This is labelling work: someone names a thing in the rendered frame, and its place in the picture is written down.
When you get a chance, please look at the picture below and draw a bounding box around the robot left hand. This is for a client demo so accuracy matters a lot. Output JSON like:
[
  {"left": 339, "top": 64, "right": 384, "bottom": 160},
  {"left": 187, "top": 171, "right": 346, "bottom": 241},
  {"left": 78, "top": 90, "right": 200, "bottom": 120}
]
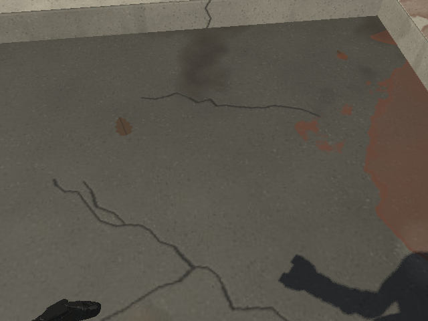
[{"left": 32, "top": 299, "right": 101, "bottom": 321}]

